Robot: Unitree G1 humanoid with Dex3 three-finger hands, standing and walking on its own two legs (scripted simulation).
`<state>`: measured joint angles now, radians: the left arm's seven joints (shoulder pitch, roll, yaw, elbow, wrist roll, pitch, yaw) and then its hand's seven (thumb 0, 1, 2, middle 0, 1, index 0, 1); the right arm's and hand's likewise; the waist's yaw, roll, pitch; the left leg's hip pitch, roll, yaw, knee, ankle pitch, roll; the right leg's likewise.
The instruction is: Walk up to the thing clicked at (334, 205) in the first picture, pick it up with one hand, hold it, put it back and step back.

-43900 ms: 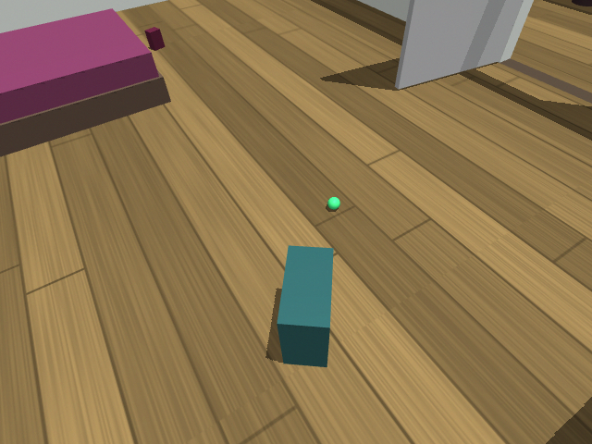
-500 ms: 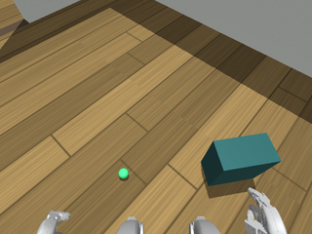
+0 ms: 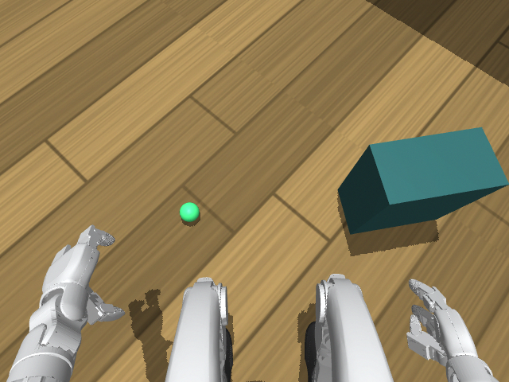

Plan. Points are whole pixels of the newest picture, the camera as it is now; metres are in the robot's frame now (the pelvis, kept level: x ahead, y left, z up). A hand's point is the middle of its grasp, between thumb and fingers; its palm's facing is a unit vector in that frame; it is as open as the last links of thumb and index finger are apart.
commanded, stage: rise first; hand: left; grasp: from above
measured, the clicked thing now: (189, 212) +0.51 +0.23 -0.50
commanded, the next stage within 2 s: none
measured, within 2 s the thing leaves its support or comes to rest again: neither
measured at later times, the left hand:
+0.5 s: hand (132, 236) +0.39 +0.30 -0.28, palm faces -0.47 -0.14 -0.87, open 14.0 cm
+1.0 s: hand (145, 223) +0.43 +0.30 -0.34, palm faces -0.46 +0.00 -0.89, open 14.0 cm
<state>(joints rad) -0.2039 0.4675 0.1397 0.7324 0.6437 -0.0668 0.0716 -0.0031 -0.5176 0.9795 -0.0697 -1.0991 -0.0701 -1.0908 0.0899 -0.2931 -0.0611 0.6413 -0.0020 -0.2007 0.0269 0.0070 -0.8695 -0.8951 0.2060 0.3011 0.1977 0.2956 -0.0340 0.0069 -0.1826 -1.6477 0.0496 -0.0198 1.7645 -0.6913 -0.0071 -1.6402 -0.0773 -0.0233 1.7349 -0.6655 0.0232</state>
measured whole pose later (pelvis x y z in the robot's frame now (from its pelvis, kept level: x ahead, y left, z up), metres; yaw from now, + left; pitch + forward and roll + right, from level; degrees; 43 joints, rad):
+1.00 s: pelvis -0.04 +0.01 -0.18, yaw -5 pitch +34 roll -8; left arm -0.94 0.80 0.13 1.40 1.32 -0.30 0.34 0.00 -0.50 0.98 -0.09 -1.00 -0.10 -0.99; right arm 0.14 -0.26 0.02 0.74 -0.14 -0.03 0.13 0.00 -0.91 -0.91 0.21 0.30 0.20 0.30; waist -0.21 -0.01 -0.06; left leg -2.28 0.03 -0.11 2.35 -0.69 0.02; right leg -2.21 -0.07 -0.04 2.26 -0.65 0.04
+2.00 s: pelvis -0.04 +0.01 -0.21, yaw -6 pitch +35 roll -9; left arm -1.02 0.85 0.14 1.49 1.32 -0.27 0.40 0.00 -0.54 1.01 -0.08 -1.04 -0.08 -1.03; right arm 0.15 -0.28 0.08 0.73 -0.17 -0.04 0.16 0.00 -0.91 -0.91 0.21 0.30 0.20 0.30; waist -0.27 -0.02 -0.01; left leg -2.34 0.03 -0.14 2.43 -0.71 0.01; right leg -2.26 -0.06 -0.06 2.32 -0.66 0.05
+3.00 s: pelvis -0.04 +0.01 -0.21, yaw -7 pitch +34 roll -10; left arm -1.04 0.88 0.12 1.50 1.32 -0.26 0.36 0.00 -0.53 1.01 -0.11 -0.98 -0.10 -0.99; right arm 0.17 -0.29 0.11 0.70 -0.16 -0.05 0.17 0.00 -0.91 -0.90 0.21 0.30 0.20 0.30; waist -0.30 -0.02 0.00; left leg -2.35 0.02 -0.15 2.44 -0.69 0.01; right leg -2.27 -0.05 -0.07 2.32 -0.64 0.05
